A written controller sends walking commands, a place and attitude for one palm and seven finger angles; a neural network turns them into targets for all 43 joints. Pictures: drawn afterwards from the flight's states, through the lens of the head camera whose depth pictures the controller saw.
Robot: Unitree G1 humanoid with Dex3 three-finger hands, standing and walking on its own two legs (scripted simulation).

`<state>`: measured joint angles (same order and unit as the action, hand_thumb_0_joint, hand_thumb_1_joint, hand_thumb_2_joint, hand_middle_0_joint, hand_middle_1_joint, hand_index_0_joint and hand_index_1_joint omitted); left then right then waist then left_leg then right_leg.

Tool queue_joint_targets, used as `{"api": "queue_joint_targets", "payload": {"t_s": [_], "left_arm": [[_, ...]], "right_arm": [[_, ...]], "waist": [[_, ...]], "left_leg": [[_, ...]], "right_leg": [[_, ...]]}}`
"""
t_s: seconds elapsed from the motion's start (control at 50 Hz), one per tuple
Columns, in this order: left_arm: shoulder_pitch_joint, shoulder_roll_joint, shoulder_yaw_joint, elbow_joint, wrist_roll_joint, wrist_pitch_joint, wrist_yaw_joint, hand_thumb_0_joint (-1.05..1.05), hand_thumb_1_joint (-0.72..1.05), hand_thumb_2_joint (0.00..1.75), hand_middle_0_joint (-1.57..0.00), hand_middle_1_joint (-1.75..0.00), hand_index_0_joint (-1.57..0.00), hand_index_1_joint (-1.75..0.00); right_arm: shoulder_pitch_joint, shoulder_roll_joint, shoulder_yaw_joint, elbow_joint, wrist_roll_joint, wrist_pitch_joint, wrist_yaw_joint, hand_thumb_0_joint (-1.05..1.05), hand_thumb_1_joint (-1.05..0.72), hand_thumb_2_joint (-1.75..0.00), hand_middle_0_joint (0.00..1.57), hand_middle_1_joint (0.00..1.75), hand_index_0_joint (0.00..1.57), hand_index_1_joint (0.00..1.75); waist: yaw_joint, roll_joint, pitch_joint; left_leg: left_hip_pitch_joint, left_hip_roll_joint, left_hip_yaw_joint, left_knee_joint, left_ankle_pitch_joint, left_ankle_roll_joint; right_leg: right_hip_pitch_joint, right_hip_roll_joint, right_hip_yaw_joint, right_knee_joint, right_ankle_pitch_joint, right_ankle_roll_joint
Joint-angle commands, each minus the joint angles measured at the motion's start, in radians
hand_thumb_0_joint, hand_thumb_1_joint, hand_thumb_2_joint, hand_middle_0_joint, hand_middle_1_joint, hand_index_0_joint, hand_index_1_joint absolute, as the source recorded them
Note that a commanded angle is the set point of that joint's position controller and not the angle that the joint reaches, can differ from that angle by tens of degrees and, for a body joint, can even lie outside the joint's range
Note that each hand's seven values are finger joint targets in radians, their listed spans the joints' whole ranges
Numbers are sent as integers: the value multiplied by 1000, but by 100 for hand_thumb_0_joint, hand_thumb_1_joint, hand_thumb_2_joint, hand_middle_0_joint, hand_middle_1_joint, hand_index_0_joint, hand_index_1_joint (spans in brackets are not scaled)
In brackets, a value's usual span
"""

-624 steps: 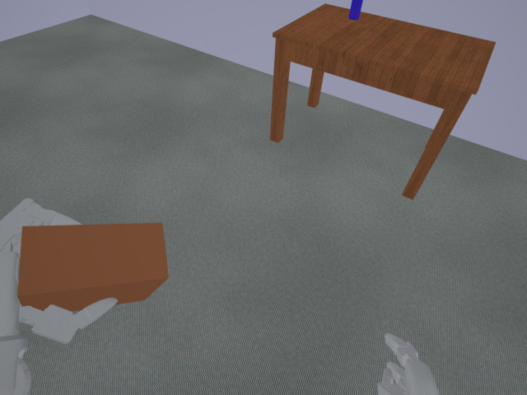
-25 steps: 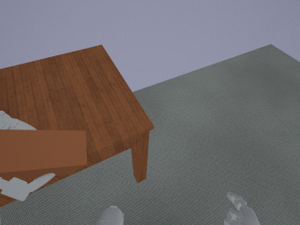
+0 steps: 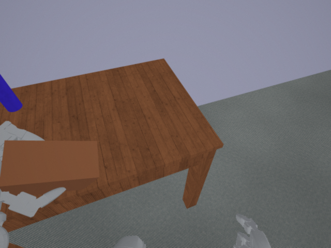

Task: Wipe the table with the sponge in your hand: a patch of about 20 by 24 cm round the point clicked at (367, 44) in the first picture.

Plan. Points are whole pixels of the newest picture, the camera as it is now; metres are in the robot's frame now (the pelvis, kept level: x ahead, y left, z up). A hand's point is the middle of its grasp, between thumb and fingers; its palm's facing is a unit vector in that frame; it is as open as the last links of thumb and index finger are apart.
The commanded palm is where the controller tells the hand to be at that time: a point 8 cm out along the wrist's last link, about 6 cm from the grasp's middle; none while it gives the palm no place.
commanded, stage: shuffle to correct the standing spot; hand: left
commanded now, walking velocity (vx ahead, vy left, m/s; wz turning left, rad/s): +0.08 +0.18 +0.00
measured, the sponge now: (65, 168) +0.22 +0.21 +0.14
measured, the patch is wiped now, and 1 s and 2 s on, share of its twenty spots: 0.00 0.00 0.00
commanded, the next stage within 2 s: none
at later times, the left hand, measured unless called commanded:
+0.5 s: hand out of the picture +0.17 +0.37 +0.17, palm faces +0.46 -0.75 -0.47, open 10.8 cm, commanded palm +0.13 +0.38 +0.18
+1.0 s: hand out of the picture +0.18 +0.40 +0.16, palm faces +0.40 -0.80 -0.44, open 10.8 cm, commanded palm +0.14 +0.43 +0.18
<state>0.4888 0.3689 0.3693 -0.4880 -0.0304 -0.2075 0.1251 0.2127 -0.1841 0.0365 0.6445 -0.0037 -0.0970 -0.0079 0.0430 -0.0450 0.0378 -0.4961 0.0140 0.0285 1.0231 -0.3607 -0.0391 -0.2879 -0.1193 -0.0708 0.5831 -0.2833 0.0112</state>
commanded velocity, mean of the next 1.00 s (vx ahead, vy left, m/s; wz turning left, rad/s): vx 0.18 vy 0.02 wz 0.00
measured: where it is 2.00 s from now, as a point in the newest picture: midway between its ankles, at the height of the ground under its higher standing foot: outside the picture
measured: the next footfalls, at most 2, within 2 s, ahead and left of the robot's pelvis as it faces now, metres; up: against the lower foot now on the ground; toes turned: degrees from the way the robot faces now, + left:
left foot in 0.10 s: +0.05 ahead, +0.19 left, +0.00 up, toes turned +4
right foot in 0.36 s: +0.02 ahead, +0.06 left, +0.00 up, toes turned -4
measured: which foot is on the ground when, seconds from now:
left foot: up 0.00-0.08, down 0.10-0.38, up 0.40-0.68, down 0.70-1.00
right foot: down 0.00-0.10, up 0.12-0.34, down 0.36-1.00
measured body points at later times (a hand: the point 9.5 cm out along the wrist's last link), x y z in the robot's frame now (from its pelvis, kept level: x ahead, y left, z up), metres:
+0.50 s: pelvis -0.03 +0.10 +0.00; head -0.03 +0.08 +0.45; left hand +0.14 +0.41 +0.19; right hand +0.13 -0.11 -0.11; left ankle -0.02 +0.22 -0.67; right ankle -0.02 +0.04 -0.74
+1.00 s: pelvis -0.02 +0.15 -0.01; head -0.02 +0.15 +0.44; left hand +0.15 +0.44 +0.19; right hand +0.13 -0.07 -0.10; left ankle +0.00 +0.27 -0.72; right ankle -0.02 +0.07 -0.74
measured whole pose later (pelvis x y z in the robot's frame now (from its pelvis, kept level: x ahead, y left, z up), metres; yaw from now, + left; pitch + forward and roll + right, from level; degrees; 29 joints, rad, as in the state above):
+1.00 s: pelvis -0.02 +0.15 -0.01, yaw -1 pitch +0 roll -1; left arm 0.50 0.37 0.38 -0.46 -0.03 -0.19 0.10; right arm 0.24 -0.18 0.02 0.62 0.02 -0.08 -0.04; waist 0.02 0.04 -0.01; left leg -0.37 0.04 -0.01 0.72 -0.35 0.00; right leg -0.26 0.04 -0.10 0.54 -0.28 -0.06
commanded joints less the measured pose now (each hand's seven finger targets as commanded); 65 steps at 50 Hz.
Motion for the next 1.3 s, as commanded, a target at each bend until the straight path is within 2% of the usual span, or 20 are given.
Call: {"api": "queue_joint_targets", "payload": {"t_s": [0.0, 0.04, 0.1, 0.16, 0.2, 0.32, 0.34, 0.38, 0.48, 0.58, 0.64, 0.68, 0.74, 0.86, 0.94, 0.98, 1.04, 1.08, 1.14, 1.28], "left_arm": [[-195, 186, 114, -152, -3, -50, 53, 0, 10, 130, -120, -160, -120, -160], [-197, 164, 81, -230, 3, -50, 50, 0, 10, 130, -120, -160, -120, -160], [-202, 209, 99, -374, 13, -73, 46, 0, 10, 130, -120, -160, -120, -160], [-147, 227, 152, -420, 8, -80, 47, 0, 10, 130, -120, -160, -120, -160], [-104, 235, 172, -427, 3, -86, 48, 0, 10, 130, -120, -160, -120, -160], [-4, 208, 187, -146, -18, -41, 34, 0, 10, 130, -120, -160, -120, -160], [-21, 209, 185, -96, -13, -31, 33, 0, 10, 130, -120, -160, -120, -160], [-90, 220, 178, -27, -9, -17, 25, 0, 10, 130, -120, -160, -120, -160], [-185, 134, 63, -12, 11, -45, 15, 0, 10, 130, -120, -160, -120, -160], [-293, 154, 33, -247, 26, -70, 36, 0, 10, 130, -120, -160, -120, -160], [-238, 195, 95, -334, 23, -87, 38, 0, 10, 130, -120, -160, -120, -160], [-214, 219, 136, -350, 27, -90, 40, 0, 10, 130, -120, -160, -120, -160], [-122, 248, 194, -246, 7, -78, 23, 0, 10, 130, -120, -160, -120, -160], [1, 150, 128, -179, -10, -49, 1, 0, 10, 130, -120, -160, -120, -160], [-77, 111, 61, -109, -15, -5, -3, 0, 10, 130, -120, -160, -120, -160], [-196, 138, 64, -142, -9, -13, 14, 0, 10, 130, -120, -160, -120, -160], [-316, 175, 58, -216, -2, -26, 19, 0, 10, 130, -120, -160, -120, -160], [-327, 176, 58, -271, 10, -36, 25, 0, 10, 130, -120, -160, -120, -160], [-299, 215, 91, -340, 10, -40, 15, 0, 10, 130, -120, -160, -120, -160], [31, 181, 161, -228, -17, -44, 3, 0, 10, 130, -120, -160, -120, -160]], "right_arm": [[-131, -106, -68, -158, -1, -78, -31, 0, -90, -90, 20, 30, 20, 30], [-91, -112, -81, -170, -1, -87, -40, 0, -90, -90, 20, 30, 20, 30], [-87, -169, -118, -221, 18, -102, -35, 0, -90, -90, 20, 30, 20, 30], [-90, -155, -120, -195, 2, -100, -22, 0, -90, -90, 20, 30, 20, 30], [-106, -155, -116, -188, 15, -105, -12, 0, -90, -90, 20, 30, 20, 30], [-90, -137, -68, -181, 19, -51, -34, 0, -90, -90, 20, 30, 20, 30], [-81, -130, -66, -179, 15, -37, -37, 0, -90, -90, 20, 30, 20, 30], [-74, -150, -83, -180, 5, -22, -28, 0, -90, -90, 20, 30, 20, 30], [-86, -138, -59, -136, 6, -37, -23, 0, -90, -90, 20, 30, 20, 30], [-125, -116, -72, -157, -14, -109, -43, 0, -90, -90, 20, 30, 20, 30], [-99, -139, -97, -166, -14, -113, -53, 0, -90, -90, 20, 30, 20, 30], [-95, -174, -111, -190, -2, -93, -49, 0, -90, -90, 20, 30, 20, 30], [-108, -135, -97, -191, -5, -66, -53, 0, -90, -90, 20, 30, 20, 30], [-71, -145, -80, -203, 19, -40, -35, 0, -90, -90, 20, 30, 20, 30], [-60, -146, -98, -196, 23, -40, -39, 0, -90, -90, 20, 30, 20, 30], [-91, -134, -76, -179, 21, -47, -42, 0, -90, -90, 20, 30, 20, 30], [-114, -111, -50, -148, 0, -63, -65, 0, -90, -90, 20, 30, 20, 30], [-119, -147, -69, -174, 1, -70, -65, 0, -90, -90, 20, 30, 20, 30], [-132, -123, -65, -184, -14, -67, -59, 0, -90, -90, 20, 30, 20, 30], [-75, -131, -77, -204, 13, -46, -22, 0, -90, -90, 20, 30, 20, 30]], "waist": [[-33, -120, -110], [-44, 18, -137], [-37, 385, -171], [-45, 354, -167], [-40, 335, -202], [-39, 175, -163], [-44, 62, -161], [-43, -237, -72], [-53, -68, -79], [-13, -93, -118], [-27, 105, -170], [-18, 345, -177], [-31, 360, -110], [-46, 173, -167], [-44, -221, -96], [-49, -137, -46], [-60, 60, -87], [-42, 246, -117], [-44, 321, -87], [-49, 132, -249]], "left_leg": [[207, -17, 85, -422, 16, 33], [299, -61, 121, -578, 117, 26], [445, 258, -265, -649, 598, 192], [321, 230, -279, -663, 512, 222], [323, 178, -138, -626, 459, 196], [47, 149, -145, -622, -22, 137], [-35, 103, -108, -539, -126, 112], [-213, -29, -27, -37, -145, 47], [-130, 27, -27, -20, 76, 34], [228, -45, 100, -442, 114, 76], [411, 10, 0, -592, 214, 85], [454, 221, -317, -668, 363, 176], [274, 260, -363, -745, 264, 231], [124, 137, -134, -571, 97, 121], [-7, -9, 0, -202, -42, 54], [11, 27, -20, -192, -35, 52], [315, -2, -6, -546, 106, 66], [406, 193, -309, -669, 245, 147], [308, 267, -410, -753, 271, 210], [190, 90, -74, -477, 360, 71]], "right_leg": [[34, -176, 130, -168, 153, -100], [52, -94, 78, -43, 172, -61], [-227, 98, -17, 448, -317, 16], [-247, 67, 20, 575, -255, -1], [-191, 77, -15, 451, -161, 0], [184, 106, -39, -130, -12, -14], [262, 44, 54, -206, -29, -45], [160, -293, 601, -426, -295, -209], [127, -156, 227, -303, 112, -159], [79, -106, 160, -288, 78, -145], [40, -20, 114, -88, 77, -94], [-113, 119, 16, 152, -110, -31], [-106, 117, 30, 269, -239, -31], [177, 148, -17, -196, 24, -29], [98, -135, 444, -323, -191, -203], [33, -172, 422, -331, -146, -243], [-32, 5, 132, -128, 13, -116], [-101, 120, 52, 57, 3, -42], [-80, 120, 55, 147, -183, -36], [296, 95, 52, -190, 271, -77]]}}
